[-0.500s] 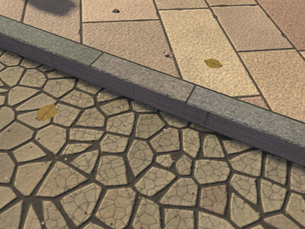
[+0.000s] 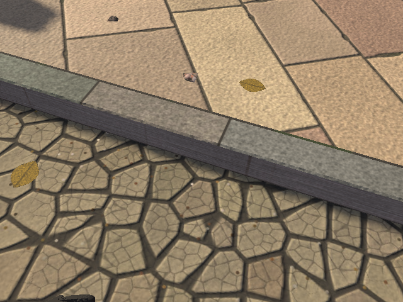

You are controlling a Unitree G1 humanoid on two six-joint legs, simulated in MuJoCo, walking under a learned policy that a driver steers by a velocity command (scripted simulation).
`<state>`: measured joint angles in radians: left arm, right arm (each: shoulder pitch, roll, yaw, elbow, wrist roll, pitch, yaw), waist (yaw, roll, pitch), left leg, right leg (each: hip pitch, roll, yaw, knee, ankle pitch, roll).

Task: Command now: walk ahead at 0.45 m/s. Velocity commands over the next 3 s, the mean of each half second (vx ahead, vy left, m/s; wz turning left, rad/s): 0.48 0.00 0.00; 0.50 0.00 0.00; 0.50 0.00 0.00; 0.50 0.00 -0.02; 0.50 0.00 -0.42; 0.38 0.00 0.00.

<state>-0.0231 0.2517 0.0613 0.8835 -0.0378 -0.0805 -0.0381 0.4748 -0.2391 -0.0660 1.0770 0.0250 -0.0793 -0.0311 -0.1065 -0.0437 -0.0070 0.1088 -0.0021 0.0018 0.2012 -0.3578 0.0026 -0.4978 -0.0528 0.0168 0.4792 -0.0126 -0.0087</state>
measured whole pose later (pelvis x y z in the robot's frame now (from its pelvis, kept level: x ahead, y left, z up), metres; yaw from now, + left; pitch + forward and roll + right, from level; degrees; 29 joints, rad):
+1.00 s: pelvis +0.59 -0.10 -0.02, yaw +0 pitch +1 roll +3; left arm 0.12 0.23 0.01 0.88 0.03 -0.05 -0.03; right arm 0.39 -0.25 -0.05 1.04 -0.02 -0.08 0.02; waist -0.06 -0.02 0.03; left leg -0.01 -0.06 0.05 0.28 -0.28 0.03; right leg -0.46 -0.08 -0.04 0.56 -0.14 -0.02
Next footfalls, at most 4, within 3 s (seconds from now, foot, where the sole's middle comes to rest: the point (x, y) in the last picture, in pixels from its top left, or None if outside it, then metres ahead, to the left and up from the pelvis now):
0.08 right None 0.17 -0.15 -0.80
0.58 left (181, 288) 0.54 0.01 -0.80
1.04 right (238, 229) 0.74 -0.22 -0.80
1.50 left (186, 187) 0.95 -0.04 -0.80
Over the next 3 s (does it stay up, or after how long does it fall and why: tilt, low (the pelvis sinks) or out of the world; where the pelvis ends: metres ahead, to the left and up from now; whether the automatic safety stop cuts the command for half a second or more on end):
stays up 1.58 -0.23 0.11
